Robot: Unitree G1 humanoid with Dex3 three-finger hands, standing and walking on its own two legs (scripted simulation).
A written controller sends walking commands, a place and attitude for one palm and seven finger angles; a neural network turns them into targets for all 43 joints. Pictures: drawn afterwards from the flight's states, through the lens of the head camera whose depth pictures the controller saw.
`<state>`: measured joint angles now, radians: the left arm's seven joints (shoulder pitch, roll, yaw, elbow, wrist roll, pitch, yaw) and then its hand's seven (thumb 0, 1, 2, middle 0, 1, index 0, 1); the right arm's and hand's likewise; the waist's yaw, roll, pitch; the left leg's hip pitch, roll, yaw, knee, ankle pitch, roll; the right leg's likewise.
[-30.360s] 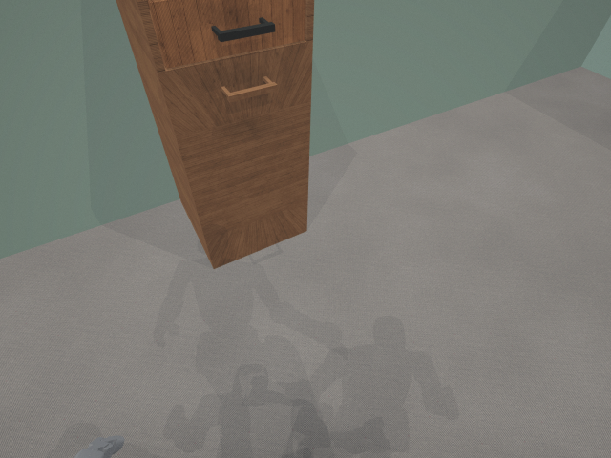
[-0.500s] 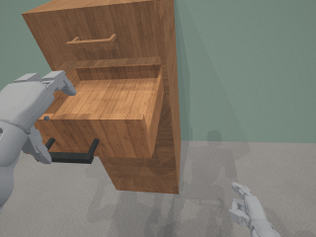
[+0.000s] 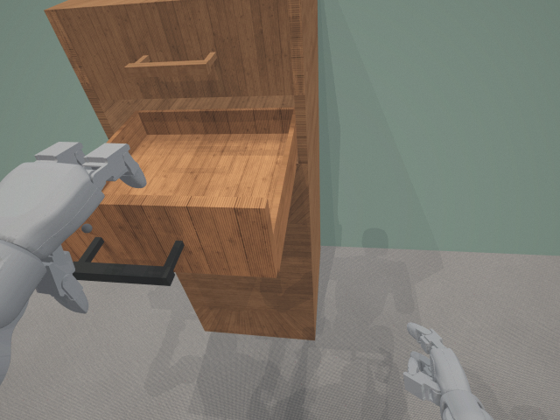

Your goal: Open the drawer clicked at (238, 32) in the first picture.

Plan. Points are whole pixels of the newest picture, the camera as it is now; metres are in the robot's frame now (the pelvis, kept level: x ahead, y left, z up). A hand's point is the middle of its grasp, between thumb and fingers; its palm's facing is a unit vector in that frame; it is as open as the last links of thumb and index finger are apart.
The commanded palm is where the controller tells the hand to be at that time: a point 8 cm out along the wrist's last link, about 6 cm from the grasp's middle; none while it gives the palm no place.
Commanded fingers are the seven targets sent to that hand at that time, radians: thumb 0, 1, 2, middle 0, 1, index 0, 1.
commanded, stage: draw the hand back to the body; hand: left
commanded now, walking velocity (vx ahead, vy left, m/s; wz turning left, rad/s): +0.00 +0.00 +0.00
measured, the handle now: (128, 260) +0.26 +0.26 +0.13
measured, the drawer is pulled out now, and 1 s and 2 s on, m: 0.30 0.30 0.30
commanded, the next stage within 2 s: step back with the hand held close in 1.12 s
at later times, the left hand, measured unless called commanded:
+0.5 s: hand (62, 163) +0.21 +0.21 +0.33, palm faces +0.53 -0.82 -0.24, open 12.3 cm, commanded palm +0.17 +0.26 +0.32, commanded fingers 0.00 0.20 0.60 -0.25 -0.75 -0.25 -0.75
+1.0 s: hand (82, 150) +0.24 +0.21 +0.33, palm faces +0.57 -0.77 -0.29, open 8.1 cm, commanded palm +0.19 +0.25 +0.32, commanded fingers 0.00 0.90 0.90 -0.20 -0.30 -0.20 -0.30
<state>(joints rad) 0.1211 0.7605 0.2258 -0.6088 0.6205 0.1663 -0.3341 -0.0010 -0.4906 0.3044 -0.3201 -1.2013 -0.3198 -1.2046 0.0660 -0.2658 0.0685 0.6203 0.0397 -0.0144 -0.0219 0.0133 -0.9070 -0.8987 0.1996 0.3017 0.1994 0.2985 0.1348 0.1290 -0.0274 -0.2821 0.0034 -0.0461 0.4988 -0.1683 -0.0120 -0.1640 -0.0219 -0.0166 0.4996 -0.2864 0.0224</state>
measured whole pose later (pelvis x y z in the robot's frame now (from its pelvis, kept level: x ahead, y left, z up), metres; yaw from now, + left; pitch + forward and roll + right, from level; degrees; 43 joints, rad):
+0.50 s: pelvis +0.02 -0.01 +0.01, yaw -2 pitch -5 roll -1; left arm 0.14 0.41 0.51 -0.67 -0.10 -0.18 0.10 0.00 -0.14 0.46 -0.29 -0.96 -0.29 -0.97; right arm 0.21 -0.22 0.04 0.70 0.01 -0.16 -0.07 0.01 -0.90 -0.90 0.20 0.30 0.20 0.30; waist 0.06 0.04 0.02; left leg -0.16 0.05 -0.02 0.45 -0.20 -0.03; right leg -0.03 0.02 0.01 0.38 -0.26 0.00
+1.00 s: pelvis +0.05 -0.02 +0.01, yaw -2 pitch -4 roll +0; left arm 0.17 0.40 0.54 -0.65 -0.11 -0.14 0.09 0.01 0.71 0.83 -0.22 -0.41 -0.22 -0.42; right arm 0.14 -0.21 0.01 0.66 0.01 -0.10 -0.06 0.01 -0.91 -0.90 0.20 0.30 0.20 0.30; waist 0.09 0.07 -0.01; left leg -0.15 0.05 -0.02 0.44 -0.22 -0.04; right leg -0.03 0.02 0.01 0.39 -0.30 -0.01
